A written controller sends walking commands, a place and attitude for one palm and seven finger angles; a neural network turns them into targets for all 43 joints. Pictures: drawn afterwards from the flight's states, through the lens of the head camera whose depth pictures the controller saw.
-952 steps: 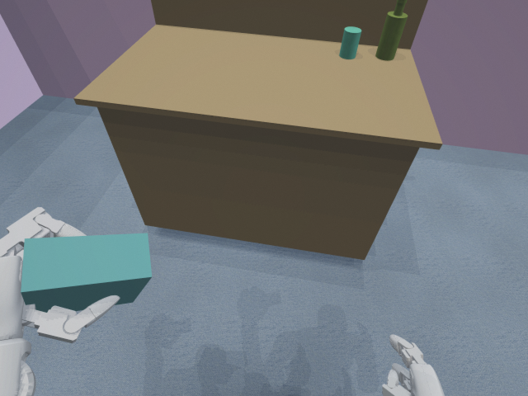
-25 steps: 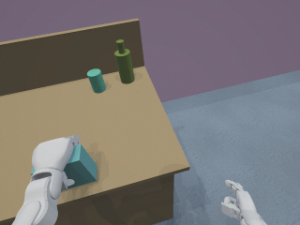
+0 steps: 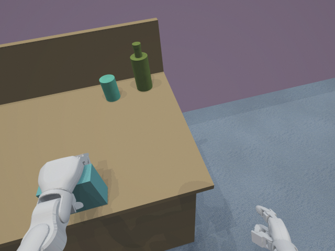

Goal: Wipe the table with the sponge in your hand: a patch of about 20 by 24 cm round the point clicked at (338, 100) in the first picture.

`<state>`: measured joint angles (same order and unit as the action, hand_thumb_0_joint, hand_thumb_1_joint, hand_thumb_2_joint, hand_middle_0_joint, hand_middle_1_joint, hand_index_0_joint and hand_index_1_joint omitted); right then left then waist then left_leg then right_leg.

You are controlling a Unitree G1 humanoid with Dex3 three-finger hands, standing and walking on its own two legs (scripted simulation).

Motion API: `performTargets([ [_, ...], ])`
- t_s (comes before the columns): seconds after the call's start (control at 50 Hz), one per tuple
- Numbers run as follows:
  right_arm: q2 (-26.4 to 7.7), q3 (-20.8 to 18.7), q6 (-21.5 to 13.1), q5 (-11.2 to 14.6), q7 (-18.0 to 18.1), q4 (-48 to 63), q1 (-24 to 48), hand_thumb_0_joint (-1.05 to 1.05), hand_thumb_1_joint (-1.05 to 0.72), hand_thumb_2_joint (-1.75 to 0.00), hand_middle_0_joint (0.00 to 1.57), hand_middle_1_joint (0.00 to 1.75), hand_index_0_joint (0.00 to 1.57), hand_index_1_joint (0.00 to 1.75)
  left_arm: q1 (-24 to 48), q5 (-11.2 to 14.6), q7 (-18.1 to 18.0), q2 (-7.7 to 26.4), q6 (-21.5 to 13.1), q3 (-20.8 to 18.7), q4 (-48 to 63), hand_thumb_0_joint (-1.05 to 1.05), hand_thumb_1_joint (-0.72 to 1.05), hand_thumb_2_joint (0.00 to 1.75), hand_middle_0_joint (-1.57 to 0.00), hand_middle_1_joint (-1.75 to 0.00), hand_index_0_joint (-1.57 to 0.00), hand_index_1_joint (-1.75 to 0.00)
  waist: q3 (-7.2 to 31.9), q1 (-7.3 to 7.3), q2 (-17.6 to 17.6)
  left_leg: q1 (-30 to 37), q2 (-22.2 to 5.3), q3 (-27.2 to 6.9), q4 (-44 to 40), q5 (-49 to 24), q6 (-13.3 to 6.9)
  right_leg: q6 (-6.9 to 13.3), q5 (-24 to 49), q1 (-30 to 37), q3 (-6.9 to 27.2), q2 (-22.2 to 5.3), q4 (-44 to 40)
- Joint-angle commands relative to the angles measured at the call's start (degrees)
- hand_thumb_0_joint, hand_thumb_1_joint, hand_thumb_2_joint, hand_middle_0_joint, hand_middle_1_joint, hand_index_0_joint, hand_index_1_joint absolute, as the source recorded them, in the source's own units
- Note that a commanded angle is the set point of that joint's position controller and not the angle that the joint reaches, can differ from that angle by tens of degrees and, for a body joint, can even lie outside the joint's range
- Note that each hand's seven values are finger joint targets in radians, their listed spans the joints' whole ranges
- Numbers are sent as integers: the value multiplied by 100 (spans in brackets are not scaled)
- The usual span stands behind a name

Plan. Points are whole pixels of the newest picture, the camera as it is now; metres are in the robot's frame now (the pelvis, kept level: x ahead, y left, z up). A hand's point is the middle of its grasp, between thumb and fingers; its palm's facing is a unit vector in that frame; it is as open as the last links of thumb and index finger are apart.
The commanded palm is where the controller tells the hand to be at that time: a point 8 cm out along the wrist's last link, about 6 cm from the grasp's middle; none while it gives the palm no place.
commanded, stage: wipe forward along the first lane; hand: left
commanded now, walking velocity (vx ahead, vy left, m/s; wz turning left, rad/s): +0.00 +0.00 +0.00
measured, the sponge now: (79, 194) +0.23 +0.27 +0.01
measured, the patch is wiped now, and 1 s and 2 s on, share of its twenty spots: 0.00 0.30 0.55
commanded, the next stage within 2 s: slide across to the middle lane in 1.66 s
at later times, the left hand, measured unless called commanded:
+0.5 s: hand (76, 168) +0.28 +0.29 +0.04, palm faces -0.11 -0.03 -0.99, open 9.7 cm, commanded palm +0.27 +0.29 +0.09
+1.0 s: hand (78, 150) +0.33 +0.31 +0.04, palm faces -0.15 +0.01 -0.99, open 9.7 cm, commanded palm +0.32 +0.31 +0.08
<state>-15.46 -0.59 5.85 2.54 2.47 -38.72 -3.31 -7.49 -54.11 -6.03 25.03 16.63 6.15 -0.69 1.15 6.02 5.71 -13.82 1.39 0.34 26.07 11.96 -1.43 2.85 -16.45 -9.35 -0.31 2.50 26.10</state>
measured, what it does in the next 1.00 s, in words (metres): stands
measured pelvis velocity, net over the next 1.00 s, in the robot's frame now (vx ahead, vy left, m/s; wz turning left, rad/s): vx -0.01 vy -0.02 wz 0.02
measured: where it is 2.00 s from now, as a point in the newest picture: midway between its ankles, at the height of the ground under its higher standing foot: outside the picture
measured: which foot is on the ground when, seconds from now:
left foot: down 0.00-1.00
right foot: down 0.00-1.00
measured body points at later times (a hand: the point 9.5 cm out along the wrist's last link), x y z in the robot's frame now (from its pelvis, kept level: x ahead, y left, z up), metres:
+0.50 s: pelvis +0.00 -0.01 +0.00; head +0.01 -0.05 +0.44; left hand +0.28 +0.29 +0.10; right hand +0.20 -0.25 -0.12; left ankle +0.02 +0.11 -0.74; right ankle -0.03 -0.09 -0.74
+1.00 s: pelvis -0.01 -0.02 -0.01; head +0.02 -0.04 +0.44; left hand +0.34 +0.31 +0.10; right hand +0.14 -0.27 -0.14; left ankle +0.02 +0.11 -0.74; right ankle -0.03 -0.09 -0.74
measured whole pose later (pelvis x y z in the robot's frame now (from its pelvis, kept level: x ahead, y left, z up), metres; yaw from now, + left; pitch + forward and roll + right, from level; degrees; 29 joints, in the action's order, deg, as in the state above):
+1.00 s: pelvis -0.01 -0.02 -0.01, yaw +1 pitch +7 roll +0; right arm -16.7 -1.1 7.6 4.6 3.2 -40.7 -10.3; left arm 23.4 -56.0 -4.9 31.9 5.8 1.5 -39.1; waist 4.2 1.6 4.2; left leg -26.1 0.2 -1.7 32.9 13.4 -1.0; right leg 4.2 -17.8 -20.7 -2.4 3.9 31.9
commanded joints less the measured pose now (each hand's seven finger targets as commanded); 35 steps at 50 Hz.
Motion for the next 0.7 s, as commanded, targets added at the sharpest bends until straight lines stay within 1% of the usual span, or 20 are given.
performTargets([
  [0.0, -585, -144, -315, 52, 67, 899, 1080, 0, -90, -90, 20, 30, 20, 30, 1439, 66, -208, 937, -70, -547, 670, 0, 10, 130, -120, -160, -120, -160, 854, -113, -655, 578, 61, -282, -172, -792, -203, 80, 1118, -241, 412, -22, -488],
  [0.04, -609, -125, -291, 56, 90, 834, 1138, 0, -90, -90, 20, 30, 20, 30, 1645, 14, -192, 1134, -29, -688, 485, 0, 10, 130, -120, -160, -120, -160, 764, -112, -647, 579, 77, -315, -201, -667, -189, 113, 909, -326, 516, 14, -548],
  [0.06, -576, -122, -312, 73, 106, 873, 1078, 0, -90, -90, 20, 30, 20, 30, 1847, 35, -175, 898, -66, -464, 493, 0, 10, 130, -120, -160, -120, -160, 793, -186, -715, 535, 70, -263, -183, -603, -217, 66, 879, -336, 369, -17, -507],
  [0.12, -631, -114, -294, 67, 152, 714, 1003, 0, -90, -90, 20, 30, 20, 30, 2189, -80, -136, 1153, -68, -597, -93, 0, 10, 130, -120, -160, -120, -160, 766, -206, -813, 428, 118, -231, -122, -526, -204, 63, 887, -416, 443, -24, -531],
  [0.2, -643, -117, -268, 96, 158, 722, 936, 0, -90, -90, 20, 30, 20, 30, 2196, -26, -43, 1032, -80, -504, -507, 0, 10, 130, -120, -160, -120, -160, 867, -212, -851, 319, 140, -190, -68, -572, -221, 45, 1081, -333, 413, -37, -472],
  [0.24, -702, -128, -222, 86, 156, 677, 903, 0, -90, -90, 20, 30, 20, 30, 2223, -53, -19, 1384, -95, -815, -708, 0, 10, 130, -120, -160, -120, -160, 927, -171, -785, 261, 158, -199, -40, -587, -206, 77, 1162, -285, 538, -16, -446],
  [0.26, -669, -126, -220, 106, 144, 732, 849, 0, -90, -90, 20, 30, 20, 30, 2339, -44, 19, 1116, -136, -565, -707, 0, 10, 130, -120, -160, -120, -160, 963, -238, -798, 205, 150, -164, 0, -621, -219, 45, 1250, -275, 404, -49, -391],
  [0.32, -698, -147, -213, 103, 135, 732, 742, 0, -90, -90, 20, 30, 20, 30, 2424, -82, 62, 1177, -218, -592, -941, 0, 10, 130, -120, -160, -120, -160, 966, -246, -863, 102, 170, -160, 83, -641, -225, 31, 1377, -347, 434, -54, -359],
  [0.34, -716, -155, -202, 100, 141, 720, 737, 0, -90, -90, 20, 30, 20, 30, 2432, -84, 52, 1334, -228, -748, -1040, 0, 10, 130, -120, -160, -120, -160, 856, -231, -841, 74, 177, -181, 70, -557, -225, 55, 1267, -422, 507, -27, -392],
  [0.36, -710, -149, -199, 119, 140, 724, 672, 0, -90, -90, 20, 30, 20, 30, 2628, -80, 61, 1195, -272, -584, -1095, 0, 10, 130, -120, -160, -120, -160, 821, -312, -789, 16, 162, -148, 93, -518, -235, 35, 1232, -472, 408, -49, -359],
  [0.38, -705, -161, -205, 121, 137, 724, 630, 0, -90, -90, 20, 30, 20, 30, 2661, -89, 61, 1204, -314, -595, -1156, 0, 10, 130, -120, -160, -120, -160, 875, -288, -814, 16, 168, -159, 118, -527, -237, 35, 1241, -492, 399, -48, -350],
  [0.42, -733, -194, -200, 116, 150, 707, 552, 0, -90, -90, 20, 30, 20, 30, 2767, -100, 37, 1292, -387, -662, -1315, 0, 10, 130, -120, -160, -120, -160, 940, -310, -930, -34, 168, -114, 185, -544, -252, 14, 1386, -490, 440, -62, -324],
  [0.44, -763, -203, -182, 120, 158, 668, 539, 0, -90, -90, 20, 30, 20, 30, 2788, -102, 19, 1510, -401, -863, -1434, 0, 10, 130, -120, -160, -120, -160, 874, -292, -833, -82, 179, -150, 163, -480, -237, 46, 1269, -524, 490, -40, -340],
  [0.46, -750, -198, -180, 136, 163, 668, 476, 0, -90, -90, 20, 30, 20, 30, 2982, -99, 19, 1322, -443, -665, -1511, 0, 10, 130, -120, -160, -120, -160, 896, -367, -907, -131, 168, -110, 188, -438, -251, 12, 1227, -557, 406, -57, -310],
  [0.5, -771, -226, -193, 144, 160, 643, 396, 0, -90, -90, 20, 30, 20, 30, 3059, -115, 10, 1319, -520, -642, -1708, 0, 10, 130, -120, -160, -120, -160, 945, -380, -969, -180, 162, -92, 242, -407, -260, 2, 1244, -623, 435, -62, -297],
  [0.54, -814, -255, -165, 137, 166, 621, 356, 0, -90, -90, 20, 30, 20, 30, 2916, -125, -36, 1655, -557, -972, -1875, 0, 10, 130, -120, -160, -120, -160, 1064, -294, -940, -271, 188, -103, 285, -458, -252, 28, 1396, -501, 526, -56, -241],
  [0.56, -806, -254, -166, 151, 162, 625, 289, 0, -90, -90, 20, 30, 20, 30, 3069, -106, -31, 1432, -600, -751, -1909, 0, 10, 130, -120, -160, -120, -160, 1124, -392, -985, -294, 168, -55, 332, -492, -266, -9, 1520, -503, 445, -83, -201],
  [0.64, -845, -253, -129, 181, 143, 596, 248, 0, -90, -90, 20, 30, 20, 30, 3352, -136, -48, 1637, -647, -844, -2229, 0, 10, 130, -120, -160, -120, -160, 956, -399, -896, -484, 177, -107, 322, -276, -252, 17, 1175, -714, 509, -60, -225],
  [0.66, -822, -265, -141, 189, 150, 602, 160, 0, -90, -90, 20, 30, 20, 30, 3537, -121, -60, 1454, -688, -665, -2282, 0, 10, 130, -120, -160, -120, -160, 989, -480, -871, -462, 149, -56, 343, -204, -273, -24, 1047, -770, 394, -84, -226],
  [0.68, -853, -270, -140, 185, 144, 559, 110, 0, -90, -90, 20, 30, 20, 30, 3529, -171, -79, 1708, -702, -868, -2496, 0, 10, 130, -120, -160, -120, -160, 924, -438, -974, -527, 147, -83, 361, -171, -273, -11, 989, -822, 407, -71, -230],
])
